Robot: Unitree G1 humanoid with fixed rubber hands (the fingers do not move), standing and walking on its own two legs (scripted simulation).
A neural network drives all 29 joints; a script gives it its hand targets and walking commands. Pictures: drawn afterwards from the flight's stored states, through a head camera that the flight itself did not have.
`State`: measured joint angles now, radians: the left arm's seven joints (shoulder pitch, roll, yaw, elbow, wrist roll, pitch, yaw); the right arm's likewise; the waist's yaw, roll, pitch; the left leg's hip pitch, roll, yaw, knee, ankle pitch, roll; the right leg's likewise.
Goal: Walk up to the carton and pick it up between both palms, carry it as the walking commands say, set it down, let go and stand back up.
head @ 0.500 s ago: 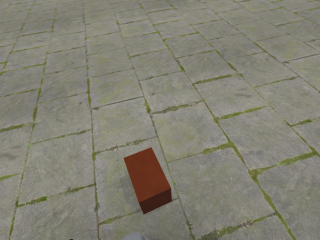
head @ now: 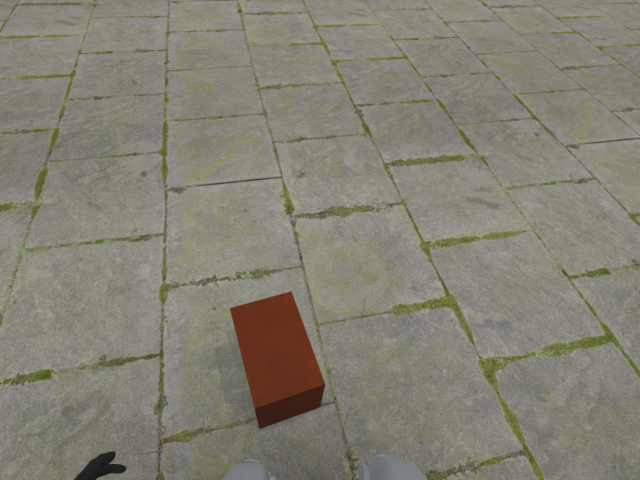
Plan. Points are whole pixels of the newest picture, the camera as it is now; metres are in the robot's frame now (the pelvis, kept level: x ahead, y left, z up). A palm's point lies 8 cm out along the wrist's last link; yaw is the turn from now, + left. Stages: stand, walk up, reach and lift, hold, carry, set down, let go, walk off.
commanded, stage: walk up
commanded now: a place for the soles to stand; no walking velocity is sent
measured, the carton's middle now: (275, 358) +0.52 +0.12 -0.63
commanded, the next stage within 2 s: none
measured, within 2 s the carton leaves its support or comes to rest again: neither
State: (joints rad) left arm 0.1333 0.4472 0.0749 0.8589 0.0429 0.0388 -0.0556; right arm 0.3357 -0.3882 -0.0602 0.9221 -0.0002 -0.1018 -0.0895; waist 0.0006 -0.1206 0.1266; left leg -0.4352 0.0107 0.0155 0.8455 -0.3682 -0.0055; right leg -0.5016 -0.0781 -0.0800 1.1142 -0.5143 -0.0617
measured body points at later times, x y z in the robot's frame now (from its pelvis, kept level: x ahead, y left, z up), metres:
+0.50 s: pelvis +0.00 -0.02 +0.00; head +0.04 -0.02 +0.44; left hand +0.07 +0.29 -0.12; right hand +0.06 -0.35 -0.12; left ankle +0.04 +0.12 -0.68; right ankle +0.04 -0.12 -0.70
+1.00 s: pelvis +0.04 -0.03 -0.01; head +0.07 -0.03 +0.44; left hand +0.10 +0.30 -0.11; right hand +0.12 -0.35 -0.12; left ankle +0.03 +0.11 -0.65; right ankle +0.05 -0.09 -0.70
